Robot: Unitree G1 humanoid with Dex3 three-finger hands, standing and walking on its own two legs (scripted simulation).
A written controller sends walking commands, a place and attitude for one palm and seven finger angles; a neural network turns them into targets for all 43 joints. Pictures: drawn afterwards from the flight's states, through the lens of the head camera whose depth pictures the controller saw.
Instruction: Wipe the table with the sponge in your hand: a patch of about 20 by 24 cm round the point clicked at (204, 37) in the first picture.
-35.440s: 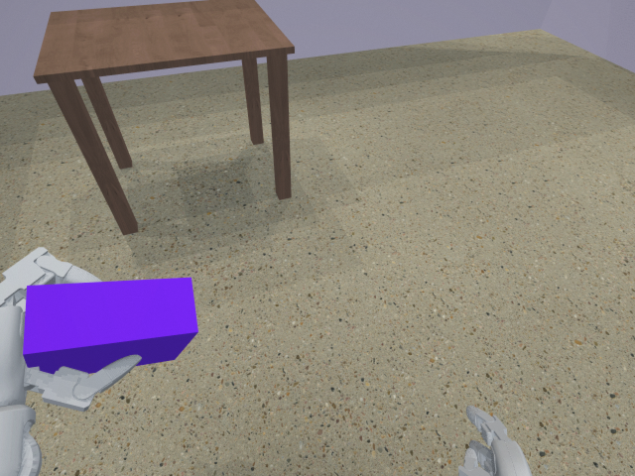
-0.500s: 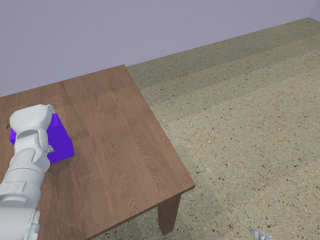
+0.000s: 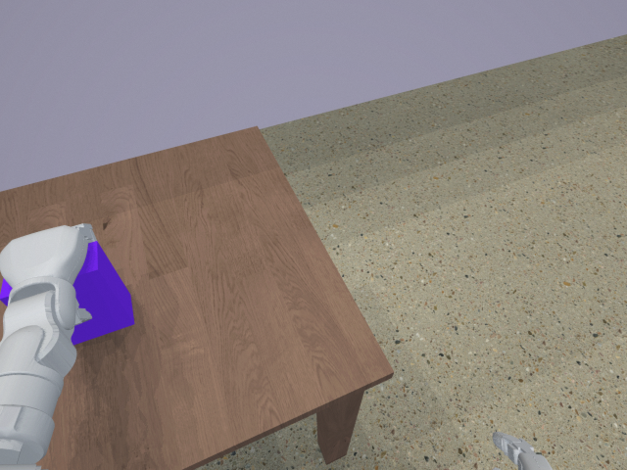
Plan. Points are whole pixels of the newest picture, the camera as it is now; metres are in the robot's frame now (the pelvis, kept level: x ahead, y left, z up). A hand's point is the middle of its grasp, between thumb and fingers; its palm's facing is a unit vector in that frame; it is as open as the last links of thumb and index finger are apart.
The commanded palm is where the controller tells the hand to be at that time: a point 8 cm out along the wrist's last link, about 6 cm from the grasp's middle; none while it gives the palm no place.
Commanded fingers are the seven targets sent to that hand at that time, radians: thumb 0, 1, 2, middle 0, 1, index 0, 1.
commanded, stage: wipe back along the first lane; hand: left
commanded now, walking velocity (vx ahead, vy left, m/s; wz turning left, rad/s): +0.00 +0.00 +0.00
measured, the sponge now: (82, 306) +0.32 +0.36 +0.00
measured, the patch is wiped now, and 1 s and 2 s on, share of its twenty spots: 1.00 1.00 1.00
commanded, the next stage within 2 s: lift the sponge slowly off the table in 1.36 s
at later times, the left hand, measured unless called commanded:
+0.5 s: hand (73, 312) +0.28 +0.33 +0.05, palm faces -0.02 -0.03 -1.00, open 9.9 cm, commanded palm +0.24 +0.31 +0.07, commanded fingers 0.00 0.10 1.30 -1.20 -1.60 -1.20 -1.60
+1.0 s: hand (75, 350) +0.23 +0.30 +0.05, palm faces +0.00 -0.05 -1.00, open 9.9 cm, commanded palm +0.20 +0.29 +0.08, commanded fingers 0.00 0.10 1.30 -1.20 -1.60 -1.20 -1.60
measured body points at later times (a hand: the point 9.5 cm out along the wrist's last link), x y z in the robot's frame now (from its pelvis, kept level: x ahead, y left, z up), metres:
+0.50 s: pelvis -0.01 +0.00 +0.00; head +0.00 -0.02 +0.45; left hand +0.28 +0.33 +0.10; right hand +0.19 -0.23 -0.10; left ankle -0.01 +0.11 -0.73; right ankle -0.04 -0.14 -0.73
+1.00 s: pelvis +0.00 -0.01 +0.00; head +0.00 -0.04 +0.45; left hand +0.23 +0.30 +0.10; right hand +0.21 -0.24 -0.10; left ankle -0.01 +0.11 -0.73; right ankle -0.04 -0.14 -0.73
